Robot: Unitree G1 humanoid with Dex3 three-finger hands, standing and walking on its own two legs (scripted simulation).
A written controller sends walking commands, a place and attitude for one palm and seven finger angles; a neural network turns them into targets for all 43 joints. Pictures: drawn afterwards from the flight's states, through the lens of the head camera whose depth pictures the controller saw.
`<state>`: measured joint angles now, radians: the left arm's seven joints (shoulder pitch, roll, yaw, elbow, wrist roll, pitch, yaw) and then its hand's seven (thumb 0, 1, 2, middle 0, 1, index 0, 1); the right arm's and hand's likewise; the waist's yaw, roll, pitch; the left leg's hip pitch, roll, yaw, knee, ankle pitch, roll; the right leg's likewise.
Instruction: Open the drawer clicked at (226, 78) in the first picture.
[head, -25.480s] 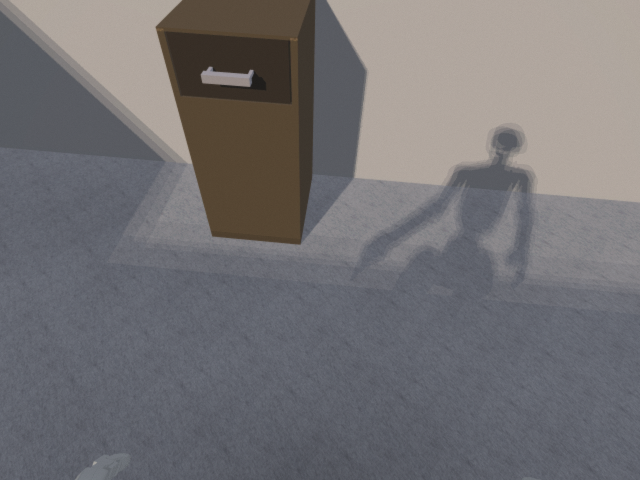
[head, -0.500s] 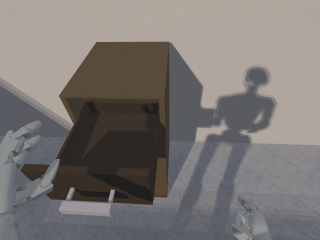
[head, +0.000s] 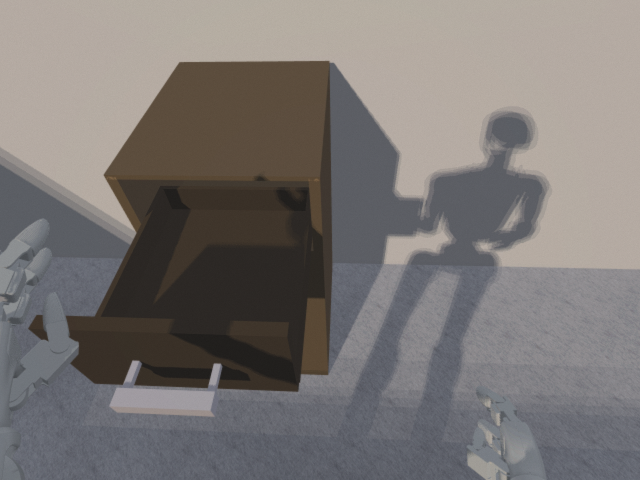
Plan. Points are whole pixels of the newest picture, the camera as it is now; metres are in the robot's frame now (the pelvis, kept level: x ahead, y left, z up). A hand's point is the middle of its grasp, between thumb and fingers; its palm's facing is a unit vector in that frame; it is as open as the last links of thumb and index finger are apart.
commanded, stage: step back with the hand held close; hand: left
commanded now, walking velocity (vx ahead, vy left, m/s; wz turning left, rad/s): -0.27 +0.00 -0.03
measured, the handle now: (170, 385) +0.24 +0.23 -0.04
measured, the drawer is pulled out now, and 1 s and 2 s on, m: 0.29 0.29 0.29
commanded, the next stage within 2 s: stop stepping back and stand still in 1.22 s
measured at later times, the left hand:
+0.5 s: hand (17, 417) +0.14 +0.26 +0.15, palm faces +0.34 -0.82 -0.46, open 7.4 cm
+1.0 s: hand (25, 475) +0.10 +0.23 +0.15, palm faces +0.26 -0.85 -0.47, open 7.4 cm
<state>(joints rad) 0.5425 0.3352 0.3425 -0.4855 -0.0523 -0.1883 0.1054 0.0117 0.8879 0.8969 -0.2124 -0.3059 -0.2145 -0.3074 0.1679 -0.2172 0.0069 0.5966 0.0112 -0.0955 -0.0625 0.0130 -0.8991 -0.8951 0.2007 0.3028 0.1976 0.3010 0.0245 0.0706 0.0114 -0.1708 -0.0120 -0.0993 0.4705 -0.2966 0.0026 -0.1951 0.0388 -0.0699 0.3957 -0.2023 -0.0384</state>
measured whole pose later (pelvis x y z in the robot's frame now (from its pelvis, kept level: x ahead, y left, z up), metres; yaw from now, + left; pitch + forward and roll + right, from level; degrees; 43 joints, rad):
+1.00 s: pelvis -0.12 +0.01 -0.01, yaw -4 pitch +5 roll -1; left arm 0.60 0.41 0.40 -0.66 -0.06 -0.23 0.13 0.01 0.89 0.90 -0.21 -0.30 -0.21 -0.30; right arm 0.11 -0.16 0.03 0.61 -0.02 -0.14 -0.03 0.01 -0.90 -0.89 0.20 0.30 0.20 0.30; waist 0.02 -0.03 0.03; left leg -0.50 0.03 0.00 0.53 -0.12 0.00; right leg -0.22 0.01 0.00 0.50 -0.38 0.01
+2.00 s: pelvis -0.32 -0.04 -0.01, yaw +3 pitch -1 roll +0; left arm 0.67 0.45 0.39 -0.62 -0.02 -0.20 0.16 0.01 0.89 0.90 -0.21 -0.30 -0.22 -0.31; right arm 0.30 -0.21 0.00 0.62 0.00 -0.14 -0.06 0.01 -0.90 -0.90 0.20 0.30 0.20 0.30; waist -0.03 -0.01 -0.04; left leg -0.23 0.03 0.03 0.59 -0.35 -0.01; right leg -0.30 0.00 -0.11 0.56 -0.31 -0.01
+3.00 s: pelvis -0.31 +0.00 +0.00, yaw +4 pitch -2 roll +0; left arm 0.25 0.19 0.01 1.08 0.01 0.02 0.03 0.00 0.91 0.90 -0.20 -0.30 -0.20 -0.30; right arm 0.28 -0.16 0.00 1.07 -0.02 0.00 -0.03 0.01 -0.92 -0.89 0.20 0.30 0.20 0.30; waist 0.00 0.02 0.05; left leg -0.14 -0.03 0.02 0.42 -0.25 0.03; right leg -0.18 0.01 0.03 0.41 -0.19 0.00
